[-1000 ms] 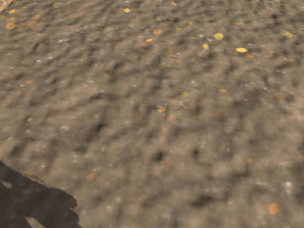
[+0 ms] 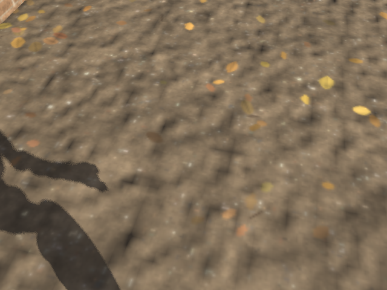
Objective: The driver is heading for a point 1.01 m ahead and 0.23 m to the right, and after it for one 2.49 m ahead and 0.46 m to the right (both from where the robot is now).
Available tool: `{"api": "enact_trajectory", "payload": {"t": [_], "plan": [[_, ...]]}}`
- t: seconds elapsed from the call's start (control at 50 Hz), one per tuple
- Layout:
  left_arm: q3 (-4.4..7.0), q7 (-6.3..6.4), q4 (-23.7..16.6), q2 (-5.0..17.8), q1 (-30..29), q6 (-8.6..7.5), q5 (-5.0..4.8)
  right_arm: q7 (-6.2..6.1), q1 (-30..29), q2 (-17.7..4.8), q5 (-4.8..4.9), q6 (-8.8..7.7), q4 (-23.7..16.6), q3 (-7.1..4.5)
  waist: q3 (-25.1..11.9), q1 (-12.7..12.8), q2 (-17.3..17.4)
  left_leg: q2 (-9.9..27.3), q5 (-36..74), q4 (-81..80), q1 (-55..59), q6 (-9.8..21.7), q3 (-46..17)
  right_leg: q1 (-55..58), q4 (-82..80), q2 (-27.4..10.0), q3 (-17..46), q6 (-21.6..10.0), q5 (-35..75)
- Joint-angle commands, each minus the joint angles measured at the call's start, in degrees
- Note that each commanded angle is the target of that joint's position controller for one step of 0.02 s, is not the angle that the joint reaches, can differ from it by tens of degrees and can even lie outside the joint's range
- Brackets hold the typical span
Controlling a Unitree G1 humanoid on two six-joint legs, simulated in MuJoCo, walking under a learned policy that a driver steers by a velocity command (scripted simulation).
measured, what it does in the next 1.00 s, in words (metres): walks ahead: left foot, then right foot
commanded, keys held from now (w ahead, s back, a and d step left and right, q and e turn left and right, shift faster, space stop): w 0.90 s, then w+e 0.10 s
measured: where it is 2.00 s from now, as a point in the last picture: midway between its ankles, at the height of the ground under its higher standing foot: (245, 149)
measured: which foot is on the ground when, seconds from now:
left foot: up 0.00-0.06, down 0.08-0.66, up 0.68-1.00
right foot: down 0.00-0.10, up 0.12-0.62, down 0.64-1.00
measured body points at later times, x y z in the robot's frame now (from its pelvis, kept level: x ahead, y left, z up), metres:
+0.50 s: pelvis +0.28 +0.04 +0.01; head +0.30 +0.04 +0.46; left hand +0.47 +0.28 -0.11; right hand +0.27 -0.23 -0.13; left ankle +0.20 +0.13 -0.74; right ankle +0.48 -0.13 -0.69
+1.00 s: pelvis +0.57 -0.02 +0.01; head +0.58 -0.03 +0.46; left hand +0.56 +0.25 -0.13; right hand +0.74 -0.28 -0.10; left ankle +0.75 +0.16 -0.68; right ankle +0.51 -0.10 -0.74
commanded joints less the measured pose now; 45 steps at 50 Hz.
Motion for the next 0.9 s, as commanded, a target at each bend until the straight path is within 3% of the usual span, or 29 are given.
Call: {"api": "enact_trajectory", "payload": {"t": [0.02,0.06,0.08,0.1,0.12,0.14,0.16,0.18,0.2,0.24,0.28,0.32,0.36,0.44,0.54,0.58,0.6,0.62,0.64,0.66,0.68,0.7,0.72,0.74,0.76,0.78,0.82,0.86,0.9], "plan": [[2.14,0.5,-0.9,10.1,2.1,0.64,-0.26,1.06,-5.6,-4.7,0.23,-1.15,-5.4,-0.69,3.8,-1.6,-4.6,-1.1,-4.3,-3.0,-0.1,1.8,0.2,0.9,0.4,-19.0,8.0,-8.2,19.4],[2.37,0.53,-1.5,10.8,0.0,1.38,-0.07,1.21,0.9,-7.2,0.23,-1.38,-4.1,-1.83,-0.4,-6.0,-6.1,-3.9,-7.8,-4.5,10.2,3.8,2.6,1.7,8.5,-18.0,6.5,-6.6,34.5],[1.87,0.48,-1.9,9.6,-0.5,1.73,0.34,0.87,10.5,-9.9,0.19,-1.35,-1.1,-3.32,-6.4,-10.3,-5.4,-5.2,-7.1,-4.8,23.2,5.5,3.6,-1.4,19.6,-14.9,4.2,-5.1,39.9],[0.76,0.5,-3.5,7.3,0.4,1.7,1.51,0.33,21.5,-14.4,-0.49,-1.15,1.1,-4.58,-15.6,-13.4,0.8,4.9,-6.5,-3.1,41.3,9.2,-7.9,-13.1,38.0,-11.1,1.4,-3.1,25.9],[-1.43,-0.23,-3.2,-0.8,7.8,0.39,1.09,0.82,24.3,-17.5,-0.68,-0.85,2.8,-5.15,-22.3,-9.2,16.7,16.6,-19.5,-10.9,59.3,18.1,-35.7,-35.8,56.7,0.1,2.2,0.3,-12.7],[-0.1,-0.48,-2.6,5.7,4.2,-0.98,-0.3,0.92,23.2,-11.2,-0.56,-1.0,2.1,-3.4,-20.4,-11.1,10.1,15.6,-25.1,-15.3,57.9,16.1,-39.4,-42.0,63.5,-2.5,10.0,-0.8,-17.4],[0.8,-0.67,-4.5,9.0,-1.5,-1.89,-1.72,0.72,17.9,-9.2,-0.58,-1.25,1.0,-2.66,-12.2,-10.3,7.1,14.1,-21.8,-16.1,50.7,13.8,-30.9,-45.4,64.3,-5.4,9.1,-1.9,-12.4],[0.79,-0.28,-5.0,8.7,-4.5,-2.17,-1.63,0.69,13.2,-8.3,-0.88,-1.39,-0.1,-2.25,-7.7,-8.6,2.2,12.1,-14.3,-17.5,42.5,12.9,-24.2,-43.5,62.2,-8.5,7.4,-1.8,-7.0],[1.11,0.01,-5.2,8.2,-5.9,-1.98,-0.7,0.84,10.6,-7.1,-1.29,-1.54,-0.3,-1.95,-4.5,-7.2,0.4,10.4,-8.5,-19.2,35.9,12.7,-19.4,-41.4,58.8,-10.3,7.0,-1.4,-3.7],[1.16,0.05,-4.7,5.8,-4.2,-0.57,-0.22,1.13,9.7,-5.2,-1.67,-1.83,0.2,-1.41,-3.6,-4.5,1.6,7.7,-4.5,-22.3,30.3,12.2,-13.9,-36.1,54.7,-12.1,7.2,-0.9,-0.5],[1.04,0.19,-4.9,4.3,-4.7,0.5,0.02,0.92,11.2,-6.3,-1.24,-2.06,1.2,-1.63,-2.0,-3.9,1.4,7.2,-1.4,-24.3,28.2,12.8,-10.6,-36.8,51.0,-12.6,6.4,0.1,1.1],[1.15,0.31,-6.5,4.5,-8.8,0.87,0.55,0.27,13.1,-7.7,-1.25,-1.88,2.2,-2.04,-0.1,-4.5,0.5,7.2,-0.1,-25.8,28.5,13.2,-8.7,-40.8,45.2,-12.9,6.0,1.2,5.8],[1.13,0.12,-7.9,4.2,-12.8,0.72,0.83,-0.36,14.7,-8.0,-1.12,-1.42,3.0,-2.07,0.9,-5.3,0.6,6.2,-0.3,-26.5,29.2,12.4,-6.3,-42.4,38.1,-12.6,5.6,2.0,12.1],[0.53,-0.58,-10.0,3.2,-20.7,0.13,0.48,-1.03,18.1,-8.7,-0.58,-1.04,4.7,-2.16,2.6,-7.7,1.1,4.2,-2.4,-27.3,29.1,10.6,-2.0,-38.7,25.2,-10.0,3.0,2.1,21.6],[0.36,-1.93,-12.8,4.2,-26.7,-0.53,-0.09,-1.38,21.5,-9.3,-0.05,0.18,7.4,-2.69,4.4,-8.5,1.3,8.3,-0.2,-23.7,38.5,10.0,-2.5,-40.5,18.9,-9.1,3.6,0.1,17.8],[0.83,-2.44,-12.9,5.5,-25.2,-0.89,-0.17,-1.64,20.7,-9.9,0.06,0.8,7.5,-3.07,3.0,-6.9,2.1,9.5,5.6,-20.5,41.4,9.0,-2.7,-37.4,17.6,-8.1,3.0,-1.3,13.5],[1.42,-2.49,-12.3,6.7,-22.1,-1.02,-0.15,-1.71,19.6,-10.4,0.05,1.08,7.3,-3.22,1.0,-5.0,3.0,9.1,13.8,-16.9,41.7,8.4,-2.2,-32.2,17.3,-6.6,1.6,-2.1,11.7],[2.54,-2.32,-10.1,8.3,-15.3,-1.03,-0.03,-1.75,18.5,-10.1,-0.03,1.46,7.0,-3.05,-2.9,-1.3,3.0,7.0,22.0,-8.9,40.3,7.2,-0.3,-22.7,16.3,-4.6,-0.2,-3.4,11.6],[4.01,-1.88,-7.0,11.4,-4.8,-0.95,0.24,-1.82,18.7,-8.3,-0.56,1.66,6.3,-2.26,-9.8,2.6,1.4,3.8,19.1,4.0,33.2,5.4,1.9,-7.2,18.1,-6.7,2.3,-5.6,12.5],[5.4,-1.39,-5.5,17.2,3.8,-0.62,1.24,-1.32,24.0,-3.4,-1.41,0.9,4.9,-0.61,-18.9,1.8,-10.2,-3.7,-3.0,26.3,11.9,1.4,4.3,15.6,17.6,-21.4,24.7,-13.6,8.5],[4.64,-1.55,-4.9,15.0,4.9,-0.26,0.42,-1.0,25.0,-1.4,-0.6,-0.55,5.6,0.17,-23.5,1.5,-17.4,-10.0,-36.4,39.3,-0.8,0.0,-1.9,21.9,7.3,-27.3,45.0,-18.5,-0.4],[3.39,-1.6,-5.5,11.3,0.5,-0.51,-0.09,-0.73,20.0,-7.2,1.1,-1.79,4.5,-1.29,-15.6,1.7,-12.9,-6.2,-35.3,44.4,-7.0,1.5,-5.9,16.0,5.6,-25.0,39.6,-15.4,-4.7],[2.73,-1.44,-6.9,8.9,-4.3,-0.65,0.19,-0.76,15.5,-8.5,1.84,-2.42,3.2,-1.56,-9.6,0.4,-9.9,-2.9,-30.1,43.2,-8.0,2.5,-4.4,7.9,4.7,-23.0,31.1,-13.0,-2.6],[2.11,-1.6,-7.6,7.1,-8.5,-0.84,0.72,-1.16,13.3,-8.2,1.3,-2.37,2.9,-1.78,-5.1,-1.5,-6.0,-0.2,-25.0,39.3,-5.6,2.5,-3.0,-0.9,2.6,-20.7,24.9,-11.7,2.2],[1.56,-1.71,-7.8,5.3,-10.7,-1.16,1.27,-1.53,13.3,-8.0,0.48,-1.77,3.0,-2.29,-3.1,-3.4,-6.1,1.7,-21.9,35.4,-2.0,2.4,-3.3,-6.8,0.9,-18.7,20.7,-10.6,6.0],[1.34,-1.84,-7.6,4.7,-11.3,-1.24,1.61,-1.58,14.6,-6.6,0.19,-0.98,3.4,-2.24,-2.6,-4.8,-6.9,2.4,-20.2,33.8,1.2,2.2,-3.4,-10.4,-0.8,-17.6,18.3,-10.3,7.7],[1.6,-1.7,-6.6,5.9,-9.9,-1.54,1.34,-1.67,15.2,-4.4,-0.09,0.13,3.3,-2.01,-1.6,-5.8,-6.6,3.0,-18.3,30.4,2.4,1.3,-2.7,-13.5,-3.2,-16.9,15.0,-11.3,11.5],[2.01,-0.97,-5.7,7.8,-8.0,-1.64,1.28,-1.87,11.5,-4.8,-0.48,0.51,1.9,-2.2,0.1,-5.4,-5.2,3.3,-13.4,24.9,-1.2,0.1,-2.4,-13.2,-4.7,-16.9,12.8,-11.8,14.8],[2.05,-0.28,-5.0,8.3,-6.2,-1.35,1.13,-1.73,7.7,-4.6,-0.75,0.42,0.6,-2.21,0.9,-4.5,-4.7,3.1,-6.9,18.1,-3.5,-0.7,-2.0,-11.5,-5.1,-16.1,10.4,-11.0,17.4]]}}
